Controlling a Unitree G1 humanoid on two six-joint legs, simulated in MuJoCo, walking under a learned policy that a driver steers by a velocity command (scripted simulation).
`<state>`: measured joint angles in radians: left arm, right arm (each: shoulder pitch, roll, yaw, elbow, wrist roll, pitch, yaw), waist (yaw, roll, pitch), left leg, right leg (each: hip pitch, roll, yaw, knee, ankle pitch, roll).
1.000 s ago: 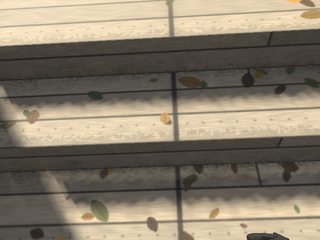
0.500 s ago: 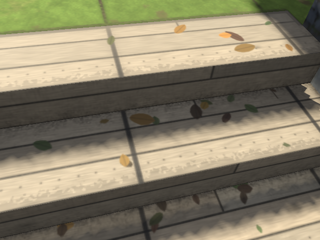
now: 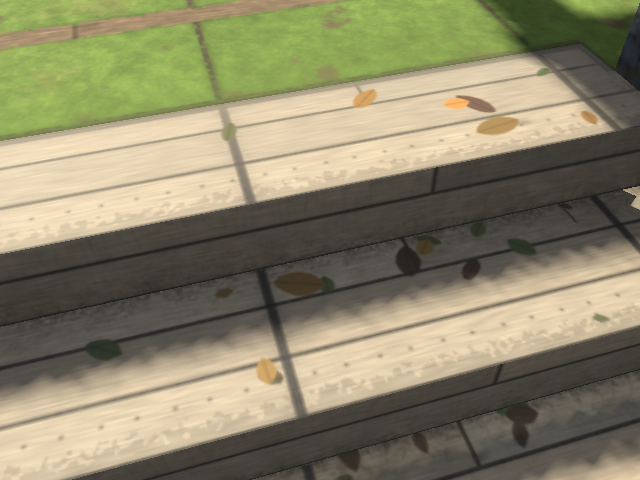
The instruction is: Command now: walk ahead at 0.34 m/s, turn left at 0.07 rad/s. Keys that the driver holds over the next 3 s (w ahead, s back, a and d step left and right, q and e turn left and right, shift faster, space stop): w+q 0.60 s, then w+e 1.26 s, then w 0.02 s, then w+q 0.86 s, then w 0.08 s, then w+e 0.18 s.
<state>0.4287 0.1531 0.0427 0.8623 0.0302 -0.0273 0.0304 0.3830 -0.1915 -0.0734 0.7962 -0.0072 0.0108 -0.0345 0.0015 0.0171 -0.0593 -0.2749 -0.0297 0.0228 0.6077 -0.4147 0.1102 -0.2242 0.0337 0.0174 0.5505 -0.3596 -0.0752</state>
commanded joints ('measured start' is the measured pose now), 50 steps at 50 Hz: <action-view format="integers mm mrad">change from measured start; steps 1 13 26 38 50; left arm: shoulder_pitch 235 139 -200 -620 -131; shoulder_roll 168 60 -59 -77 -7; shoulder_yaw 45 -38 -52 -105 9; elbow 14 180 -264 -468 30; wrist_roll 6 -19 28 11 2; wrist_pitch -23 -93 -72 0 -48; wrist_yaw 13 -8 -35 -36 -17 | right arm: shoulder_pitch -156 -649 -119 231 -138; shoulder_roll -10 105 -1 -61 148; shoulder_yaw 6 120 15 37 93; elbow -108 -434 87 177 -237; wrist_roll -7 -8 -20 9 -61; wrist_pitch -45 -19 -81 -96 -111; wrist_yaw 23 15 38 -14 30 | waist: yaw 114 -7 57 -66 -71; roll -319 -48 12 -11 99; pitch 159 316 89 26 111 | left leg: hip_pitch -520 -968 -170 144 -790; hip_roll -15 54 91 153 31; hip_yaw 51 80 -464 -162 -127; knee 368 1206 -183 -564 1587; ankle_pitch -73 -203 29 834 270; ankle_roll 18 45 140 70 8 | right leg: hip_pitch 242 -89 -815 -789 -234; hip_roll -348 -252 -55 -81 -134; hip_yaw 613 -82 61 -211 427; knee -410 -649 1563 1036 -162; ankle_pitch -328 171 228 -58 -10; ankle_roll -241 -41 -31 -64 -206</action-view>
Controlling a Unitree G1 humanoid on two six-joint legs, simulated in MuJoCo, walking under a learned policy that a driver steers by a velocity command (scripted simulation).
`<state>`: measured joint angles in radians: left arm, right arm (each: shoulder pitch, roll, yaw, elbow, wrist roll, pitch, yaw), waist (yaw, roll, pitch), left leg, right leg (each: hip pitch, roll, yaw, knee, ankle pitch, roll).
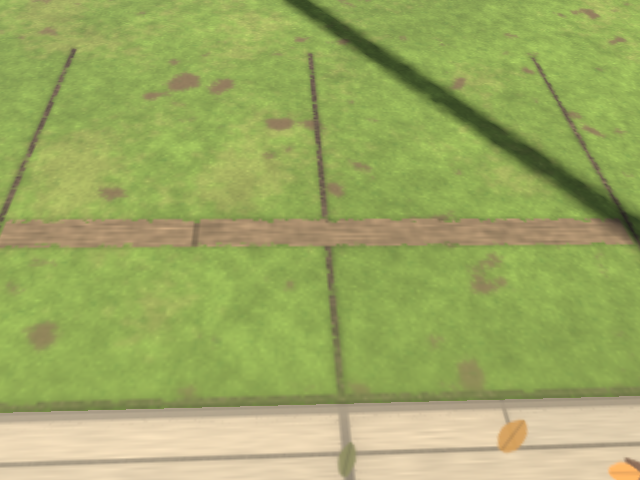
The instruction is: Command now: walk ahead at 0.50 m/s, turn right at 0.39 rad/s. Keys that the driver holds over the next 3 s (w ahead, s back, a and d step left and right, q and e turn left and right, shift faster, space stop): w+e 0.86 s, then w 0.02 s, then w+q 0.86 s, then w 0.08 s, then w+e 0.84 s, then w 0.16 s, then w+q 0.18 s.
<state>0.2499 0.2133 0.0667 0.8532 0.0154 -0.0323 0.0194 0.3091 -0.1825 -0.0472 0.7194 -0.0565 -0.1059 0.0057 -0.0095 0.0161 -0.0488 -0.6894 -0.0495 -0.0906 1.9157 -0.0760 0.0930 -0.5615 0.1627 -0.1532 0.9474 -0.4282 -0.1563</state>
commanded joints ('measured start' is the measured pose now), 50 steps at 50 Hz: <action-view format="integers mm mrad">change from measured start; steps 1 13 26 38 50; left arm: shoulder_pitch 72 276 -8 -166 92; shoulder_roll -80 77 -102 62 103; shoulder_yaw -22 10 -30 24 15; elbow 61 20 -286 -278 -171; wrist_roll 14 -15 10 10 1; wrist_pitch -54 -45 7 14 -70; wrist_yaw -15 38 -19 -81 -24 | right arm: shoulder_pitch -65 -484 -77 105 45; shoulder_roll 133 162 48 -237 -125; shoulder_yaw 74 118 8 -56 -12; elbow -161 -365 151 125 -15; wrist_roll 2 28 13 46 19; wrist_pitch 23 71 -32 13 59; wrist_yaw -17 8 5 -36 -1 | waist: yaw -67 33 108 15 -15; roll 92 -67 21 129 -3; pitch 134 -56 140 30 -12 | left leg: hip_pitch -423 -38 232 838 109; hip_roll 65 76 352 310 182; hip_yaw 2 259 -84 375 54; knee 268 -520 -1545 -1536 -718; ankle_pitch -90 -443 -301 781 -198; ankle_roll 23 24 16 -17 -97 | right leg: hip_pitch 76 273 -459 75 387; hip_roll -244 -266 -168 -81 -346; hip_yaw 519 390 331 -30 419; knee -561 -823 860 -321 -739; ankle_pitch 133 1038 185 267 570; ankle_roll -102 -91 17 -5 -82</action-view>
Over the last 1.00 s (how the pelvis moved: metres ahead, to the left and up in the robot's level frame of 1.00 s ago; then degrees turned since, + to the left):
0.56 0.16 0.29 13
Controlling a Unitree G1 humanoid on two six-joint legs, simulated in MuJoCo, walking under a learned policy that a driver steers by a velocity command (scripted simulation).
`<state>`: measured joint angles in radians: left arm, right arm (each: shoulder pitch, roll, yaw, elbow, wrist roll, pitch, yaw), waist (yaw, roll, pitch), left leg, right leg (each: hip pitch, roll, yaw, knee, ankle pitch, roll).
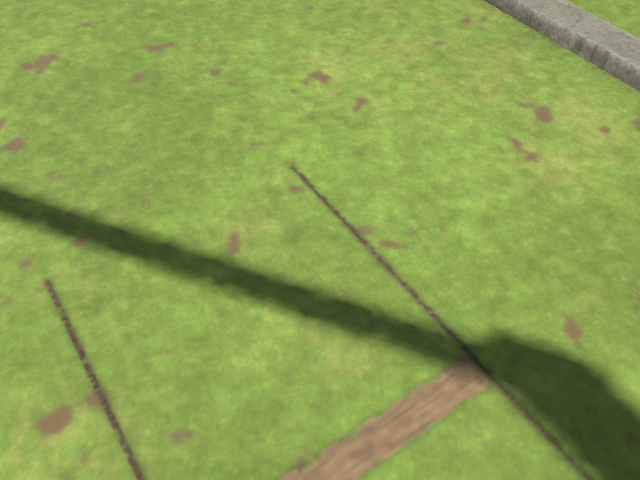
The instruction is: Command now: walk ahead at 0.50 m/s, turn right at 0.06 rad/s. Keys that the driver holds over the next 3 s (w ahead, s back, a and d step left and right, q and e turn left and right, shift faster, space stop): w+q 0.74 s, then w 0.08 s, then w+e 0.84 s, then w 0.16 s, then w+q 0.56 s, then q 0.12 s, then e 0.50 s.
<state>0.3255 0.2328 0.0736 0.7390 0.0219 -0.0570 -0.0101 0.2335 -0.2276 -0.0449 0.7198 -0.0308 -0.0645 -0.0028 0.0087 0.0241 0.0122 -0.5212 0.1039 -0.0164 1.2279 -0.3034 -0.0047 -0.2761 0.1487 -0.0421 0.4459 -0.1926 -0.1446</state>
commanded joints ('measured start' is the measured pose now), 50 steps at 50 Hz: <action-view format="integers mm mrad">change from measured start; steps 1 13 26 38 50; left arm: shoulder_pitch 46 161 -20 -329 58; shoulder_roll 96 96 115 86 202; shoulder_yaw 9 -18 -35 -56 8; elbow -38 58 -84 -163 -38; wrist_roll -6 -1 24 23 -19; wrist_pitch -50 -60 -34 17 -2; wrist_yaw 3 27 13 -4 3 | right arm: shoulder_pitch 95 -246 92 268 272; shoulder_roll -81 -39 -140 -196 -173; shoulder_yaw -13 4 -50 -58 -26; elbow -18 -100 -18 26 19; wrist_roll -4 8 32 30 -18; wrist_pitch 25 27 26 12 -7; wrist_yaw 13 53 6 -1 0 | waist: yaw -25 68 9 -96 16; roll -25 -71 -78 40 -141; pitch -44 100 -32 -4 -160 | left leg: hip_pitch -99 -228 378 452 -116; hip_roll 31 -54 75 -30 -174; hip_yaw -18 87 -374 -311 -82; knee -59 -534 -972 -957 69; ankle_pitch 67 347 363 460 -142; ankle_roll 6 62 325 219 73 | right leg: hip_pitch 107 339 -367 -458 425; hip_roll -323 -317 -216 -208 -488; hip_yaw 283 -6 104 61 809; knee -257 -314 855 318 -153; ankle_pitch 333 556 -134 177 -146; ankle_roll -76 39 148 204 -170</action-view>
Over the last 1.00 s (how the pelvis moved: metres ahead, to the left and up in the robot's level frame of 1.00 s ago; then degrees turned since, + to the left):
0.60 -0.10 0.24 -32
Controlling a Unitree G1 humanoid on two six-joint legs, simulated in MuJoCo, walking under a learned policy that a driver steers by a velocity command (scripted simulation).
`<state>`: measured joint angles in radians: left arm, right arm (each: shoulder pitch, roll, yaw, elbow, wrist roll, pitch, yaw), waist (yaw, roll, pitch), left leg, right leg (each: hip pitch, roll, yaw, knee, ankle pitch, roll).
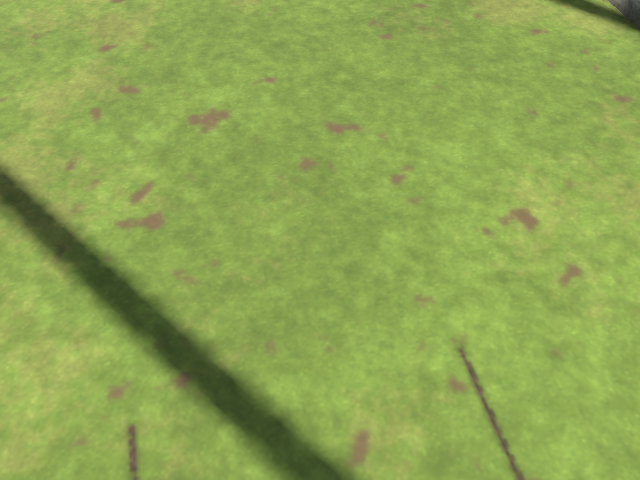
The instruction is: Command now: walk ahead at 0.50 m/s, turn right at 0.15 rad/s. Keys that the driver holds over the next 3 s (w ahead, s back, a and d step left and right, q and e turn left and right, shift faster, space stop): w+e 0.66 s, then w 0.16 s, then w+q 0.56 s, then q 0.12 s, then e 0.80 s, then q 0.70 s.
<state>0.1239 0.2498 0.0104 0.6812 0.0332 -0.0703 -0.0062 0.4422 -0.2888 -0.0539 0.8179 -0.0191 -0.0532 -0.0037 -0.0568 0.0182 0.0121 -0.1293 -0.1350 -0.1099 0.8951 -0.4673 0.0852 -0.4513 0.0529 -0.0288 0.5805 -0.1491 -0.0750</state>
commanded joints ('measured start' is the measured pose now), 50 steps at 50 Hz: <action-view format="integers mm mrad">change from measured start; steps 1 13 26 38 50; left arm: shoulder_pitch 195 338 354 33 354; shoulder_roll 142 151 144 53 269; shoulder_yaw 64 81 79 46 93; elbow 11 99 56 -21 51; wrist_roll -34 -37 -11 5 18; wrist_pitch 14 4 25 61 14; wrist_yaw -7 -3 5 -57 12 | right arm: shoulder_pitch -39 -377 -130 -65 90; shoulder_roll -107 -30 -140 -65 -35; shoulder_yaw -14 30 -20 -7 5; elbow -101 -206 -181 -57 -7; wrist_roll -29 -24 -22 -4 30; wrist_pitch -22 8 -11 -55 -18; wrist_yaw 9 26 -23 9 7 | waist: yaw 76 103 23 45 184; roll -66 -91 105 68 -252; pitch -56 23 -151 34 -377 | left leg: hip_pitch -521 -494 233 27 -474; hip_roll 105 178 546 358 93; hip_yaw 18 98 -562 105 131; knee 364 -134 -622 -745 323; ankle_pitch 108 392 -100 559 -66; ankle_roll -22 -132 113 74 -13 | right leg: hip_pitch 478 283 -229 -235 778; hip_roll -351 -142 -15 -86 -537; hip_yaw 632 344 142 90 677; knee -301 -386 643 334 -269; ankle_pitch -165 187 -316 52 -71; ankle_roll -219 -153 -7 44 -197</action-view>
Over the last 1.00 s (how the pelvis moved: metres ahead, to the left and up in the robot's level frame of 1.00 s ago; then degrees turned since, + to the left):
0.59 0.12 -0.01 24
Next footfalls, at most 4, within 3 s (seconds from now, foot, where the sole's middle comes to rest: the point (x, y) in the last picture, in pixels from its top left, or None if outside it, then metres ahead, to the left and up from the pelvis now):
0.46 left None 0.42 0.07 -0.76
0.96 right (439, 433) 0.57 -0.24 -0.76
1.48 left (369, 303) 0.90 -0.13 -0.76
2.08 right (442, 322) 0.84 -0.29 -0.76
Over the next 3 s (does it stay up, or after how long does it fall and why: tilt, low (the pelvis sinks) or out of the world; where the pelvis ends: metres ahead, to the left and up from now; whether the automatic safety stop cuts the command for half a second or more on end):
stays up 0.81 -0.21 0.02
